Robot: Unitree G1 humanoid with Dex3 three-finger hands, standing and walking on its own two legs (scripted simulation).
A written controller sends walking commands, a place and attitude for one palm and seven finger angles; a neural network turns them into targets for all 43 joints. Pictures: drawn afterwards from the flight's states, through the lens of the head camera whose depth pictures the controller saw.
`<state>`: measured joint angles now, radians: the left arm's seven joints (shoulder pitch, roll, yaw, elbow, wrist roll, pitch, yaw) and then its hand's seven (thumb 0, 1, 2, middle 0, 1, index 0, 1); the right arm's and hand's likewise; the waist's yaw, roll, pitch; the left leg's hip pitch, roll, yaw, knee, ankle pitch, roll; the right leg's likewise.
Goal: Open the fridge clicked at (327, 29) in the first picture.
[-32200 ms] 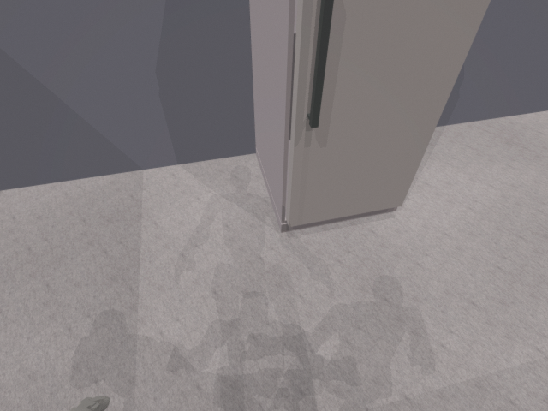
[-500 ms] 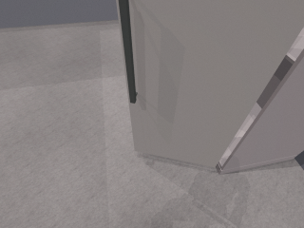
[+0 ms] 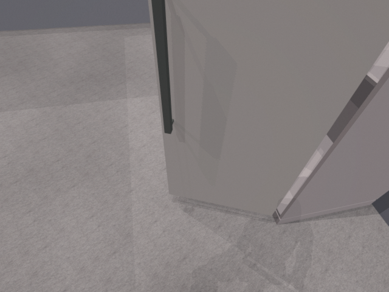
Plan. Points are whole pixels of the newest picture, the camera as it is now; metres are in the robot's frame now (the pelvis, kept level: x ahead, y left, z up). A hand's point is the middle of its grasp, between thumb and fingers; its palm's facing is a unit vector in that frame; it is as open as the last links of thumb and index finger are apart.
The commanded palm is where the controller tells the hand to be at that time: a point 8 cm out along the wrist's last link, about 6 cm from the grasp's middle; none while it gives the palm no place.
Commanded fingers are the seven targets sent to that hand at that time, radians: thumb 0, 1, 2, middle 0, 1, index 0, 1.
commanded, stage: look to check the result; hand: left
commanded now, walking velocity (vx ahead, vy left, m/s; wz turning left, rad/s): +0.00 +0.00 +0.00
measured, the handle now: (166, 73) +0.65 +0.12 +0.09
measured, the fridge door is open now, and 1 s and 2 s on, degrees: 66 66 66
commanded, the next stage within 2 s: stand and wait in 0.42 s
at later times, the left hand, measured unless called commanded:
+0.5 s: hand out of the picture +0.02 +0.16 -0.18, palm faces +0.00 -0.99 -0.17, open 7.4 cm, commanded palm none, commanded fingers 0.00 0.90 0.90 -0.20 -0.30 -0.20 -0.30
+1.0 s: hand out of the picture +0.02 +0.15 -0.18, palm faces +0.01 -0.99 -0.17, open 7.4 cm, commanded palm none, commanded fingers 0.00 0.90 0.90 -0.20 -0.30 -0.20 -0.30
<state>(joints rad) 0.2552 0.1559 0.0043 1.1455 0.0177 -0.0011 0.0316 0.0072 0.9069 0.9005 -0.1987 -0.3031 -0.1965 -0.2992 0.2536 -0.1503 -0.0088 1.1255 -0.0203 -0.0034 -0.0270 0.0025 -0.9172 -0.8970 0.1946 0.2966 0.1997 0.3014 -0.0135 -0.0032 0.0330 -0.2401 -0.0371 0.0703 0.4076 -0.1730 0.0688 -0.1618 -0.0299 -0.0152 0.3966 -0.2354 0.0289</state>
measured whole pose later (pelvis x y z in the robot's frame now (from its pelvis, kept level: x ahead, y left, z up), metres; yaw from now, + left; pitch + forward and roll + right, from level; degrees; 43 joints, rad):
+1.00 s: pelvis +0.02 -0.01 +0.00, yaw +0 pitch -1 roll +0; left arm 0.25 0.14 0.00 1.16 0.01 -0.01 0.03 0.01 0.90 0.90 -0.20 -0.30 -0.20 -0.30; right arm 0.25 -0.14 0.00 1.16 -0.02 -0.01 -0.04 0.00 -0.92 -0.90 0.19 0.30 0.20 0.30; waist -0.01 -0.01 0.04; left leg -0.19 -0.02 0.06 0.39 -0.20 0.05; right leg -0.11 -0.02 -0.02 0.37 -0.25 0.01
